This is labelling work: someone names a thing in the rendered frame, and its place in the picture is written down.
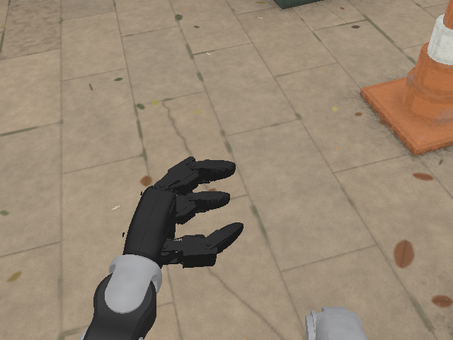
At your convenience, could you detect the robot left forearm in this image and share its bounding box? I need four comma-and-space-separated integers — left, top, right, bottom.
79, 254, 162, 340

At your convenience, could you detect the right robot thigh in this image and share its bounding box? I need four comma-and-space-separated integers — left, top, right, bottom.
305, 307, 367, 340

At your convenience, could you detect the left robot hand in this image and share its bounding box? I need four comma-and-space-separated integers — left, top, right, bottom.
122, 157, 243, 269

